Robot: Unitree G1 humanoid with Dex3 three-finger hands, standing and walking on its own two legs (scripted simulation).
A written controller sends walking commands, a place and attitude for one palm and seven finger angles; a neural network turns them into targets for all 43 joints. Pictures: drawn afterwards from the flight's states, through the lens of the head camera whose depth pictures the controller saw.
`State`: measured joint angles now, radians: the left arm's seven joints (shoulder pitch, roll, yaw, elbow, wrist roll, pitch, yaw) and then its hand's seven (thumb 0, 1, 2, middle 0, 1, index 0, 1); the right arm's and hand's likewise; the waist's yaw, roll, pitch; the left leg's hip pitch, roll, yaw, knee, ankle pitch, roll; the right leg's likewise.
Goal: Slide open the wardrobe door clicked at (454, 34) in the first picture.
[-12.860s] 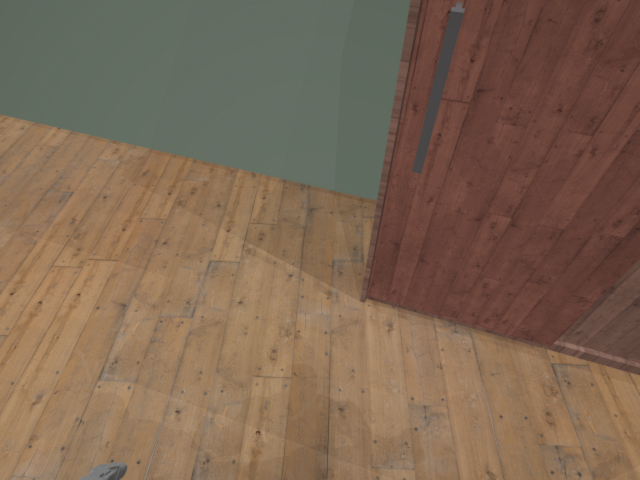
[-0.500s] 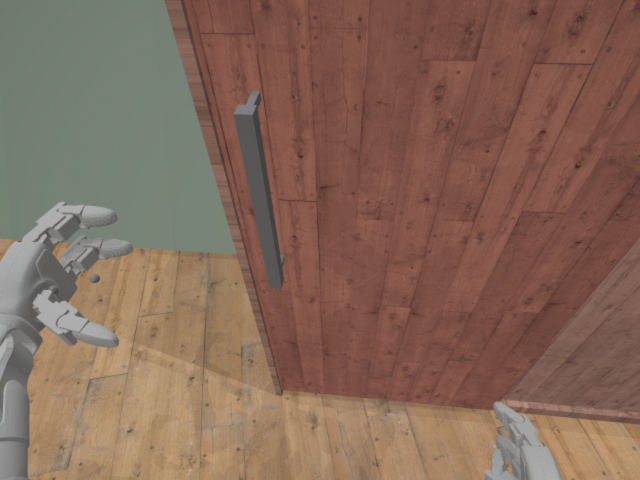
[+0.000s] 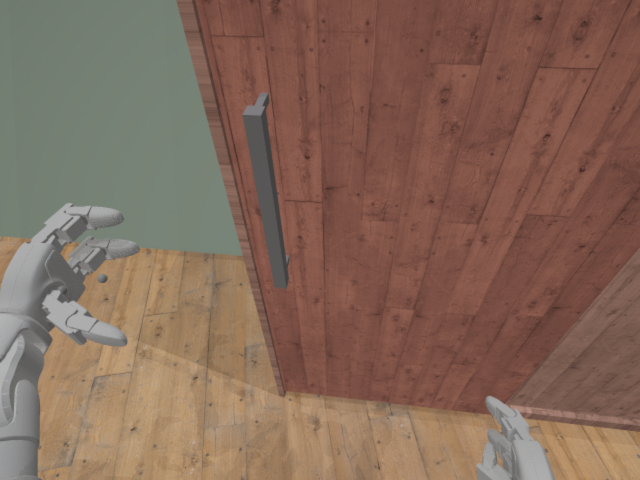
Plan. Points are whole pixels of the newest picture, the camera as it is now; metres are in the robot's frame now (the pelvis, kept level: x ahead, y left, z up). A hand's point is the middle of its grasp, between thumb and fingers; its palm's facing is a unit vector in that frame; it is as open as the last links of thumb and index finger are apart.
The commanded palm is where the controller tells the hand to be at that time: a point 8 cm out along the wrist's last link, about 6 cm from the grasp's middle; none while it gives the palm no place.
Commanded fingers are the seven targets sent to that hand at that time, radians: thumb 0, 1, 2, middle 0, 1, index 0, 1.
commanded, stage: move the hooked fingers beside the handle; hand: left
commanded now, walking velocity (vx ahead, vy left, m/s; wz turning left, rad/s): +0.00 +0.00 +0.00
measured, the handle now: (273, 205) +0.47 +0.13 +0.09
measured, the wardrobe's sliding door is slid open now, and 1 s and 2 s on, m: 0.00 0.00 0.00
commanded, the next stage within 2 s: none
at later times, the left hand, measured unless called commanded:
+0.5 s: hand (145, 252) +0.33 +0.25 +0.13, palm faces +0.03 -1.00 -0.02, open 14.0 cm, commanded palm +0.30 +0.29 +0.14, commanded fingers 0.00 -0.50 0.30 -0.30 -1.20 -0.30 -1.20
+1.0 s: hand (180, 230) +0.37 +0.22 +0.13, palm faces +0.00 -1.00 +0.00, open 14.0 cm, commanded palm +0.35 +0.27 +0.13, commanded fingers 0.00 -0.50 0.30 -0.30 -1.20 -0.30 -1.20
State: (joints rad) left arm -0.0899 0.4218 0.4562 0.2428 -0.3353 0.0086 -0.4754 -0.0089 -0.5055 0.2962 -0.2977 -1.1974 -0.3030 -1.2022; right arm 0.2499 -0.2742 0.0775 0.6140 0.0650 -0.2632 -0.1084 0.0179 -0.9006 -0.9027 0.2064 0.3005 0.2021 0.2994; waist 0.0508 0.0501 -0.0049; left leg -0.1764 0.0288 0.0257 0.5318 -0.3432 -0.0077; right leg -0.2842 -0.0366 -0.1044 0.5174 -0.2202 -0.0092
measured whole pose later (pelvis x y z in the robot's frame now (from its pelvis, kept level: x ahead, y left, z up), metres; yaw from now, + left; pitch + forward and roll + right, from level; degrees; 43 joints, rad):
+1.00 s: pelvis +0.01 +0.00 +0.00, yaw -1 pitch +3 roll +0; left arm -0.36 0.36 0.35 0.48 -0.25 -0.04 -0.35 -0.01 -0.50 0.30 -0.30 -1.20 -0.30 -1.20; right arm 0.28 -0.28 0.06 0.63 0.06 -0.19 -0.10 0.02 -0.90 -0.90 0.21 0.30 0.20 0.30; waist 0.00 0.03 -0.02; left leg -0.24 0.02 0.05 0.53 -0.35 0.00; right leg -0.36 -0.04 -0.08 0.53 -0.22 0.00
